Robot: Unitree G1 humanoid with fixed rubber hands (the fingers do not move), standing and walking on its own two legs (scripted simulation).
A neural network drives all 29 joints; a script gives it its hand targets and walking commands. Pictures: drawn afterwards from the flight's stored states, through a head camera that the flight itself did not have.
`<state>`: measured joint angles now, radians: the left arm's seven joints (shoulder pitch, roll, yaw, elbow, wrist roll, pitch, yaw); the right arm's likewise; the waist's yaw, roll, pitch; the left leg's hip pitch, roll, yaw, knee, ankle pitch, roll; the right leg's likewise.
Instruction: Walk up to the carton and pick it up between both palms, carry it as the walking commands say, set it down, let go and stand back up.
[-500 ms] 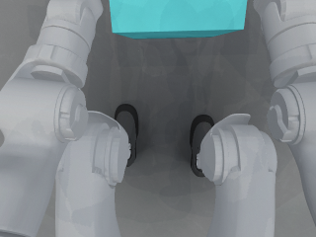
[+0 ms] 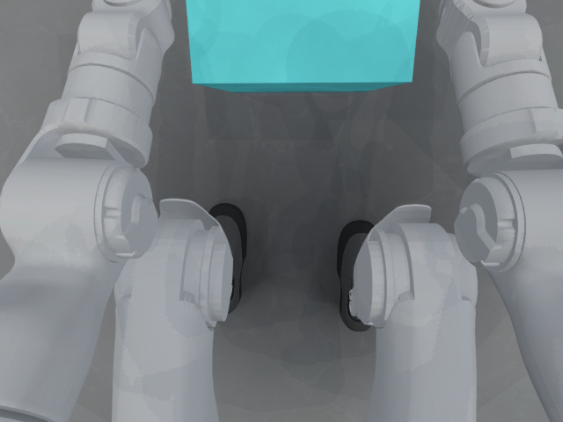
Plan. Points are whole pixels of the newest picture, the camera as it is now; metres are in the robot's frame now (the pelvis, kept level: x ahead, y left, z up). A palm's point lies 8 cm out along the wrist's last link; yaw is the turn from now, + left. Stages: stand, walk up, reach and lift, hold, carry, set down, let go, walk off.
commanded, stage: reach and lift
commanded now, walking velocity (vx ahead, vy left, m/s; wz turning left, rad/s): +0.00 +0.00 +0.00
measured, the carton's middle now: out of the picture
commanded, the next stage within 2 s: none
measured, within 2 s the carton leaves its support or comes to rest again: leaves its support in 0.26 s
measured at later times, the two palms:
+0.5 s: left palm out of the picture +0.54 +0.15 -0.14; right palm out of the picture +0.56 -0.14 -0.13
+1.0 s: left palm out of the picture +0.54 +0.15 -0.08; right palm out of the picture +0.56 -0.14 -0.08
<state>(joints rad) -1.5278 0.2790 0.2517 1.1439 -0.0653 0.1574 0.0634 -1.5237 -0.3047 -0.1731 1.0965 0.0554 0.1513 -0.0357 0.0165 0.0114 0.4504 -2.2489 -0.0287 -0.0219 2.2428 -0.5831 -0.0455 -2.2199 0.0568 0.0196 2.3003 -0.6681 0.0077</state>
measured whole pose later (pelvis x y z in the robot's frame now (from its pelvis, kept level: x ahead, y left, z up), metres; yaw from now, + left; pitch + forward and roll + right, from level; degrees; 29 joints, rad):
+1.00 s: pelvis +0.00 +0.00 +0.05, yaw -1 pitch +44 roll +2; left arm -1.31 0.11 0.43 0.74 0.09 0.33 0.12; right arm -1.39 -0.17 -0.34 0.84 -0.11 0.29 -0.09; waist 0.02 -0.02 0.15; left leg -2.25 -0.07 -0.04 2.04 -0.55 -0.07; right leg -2.25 0.11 0.06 2.09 -0.60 0.04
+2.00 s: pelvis +0.00 +0.01 +0.15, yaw -2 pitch +45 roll +1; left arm -1.07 -0.02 0.52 0.62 0.22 0.41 0.08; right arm -1.15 -0.03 -0.44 0.74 -0.23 0.36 -0.05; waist 0.03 -0.02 -0.11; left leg -2.00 -0.10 -0.08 1.70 -0.48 -0.07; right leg -1.99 0.13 0.09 1.73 -0.52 0.05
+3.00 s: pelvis +0.04 +0.00 +0.27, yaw -2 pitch +36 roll +1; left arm -0.74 -0.12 0.49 0.56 0.25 0.36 0.06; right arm -0.81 0.07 -0.42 0.67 -0.25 0.32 -0.04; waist 0.03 -0.02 -0.20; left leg -1.47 -0.10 -0.11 1.28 -0.43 -0.06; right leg -1.47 0.12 0.12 1.31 -0.46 0.03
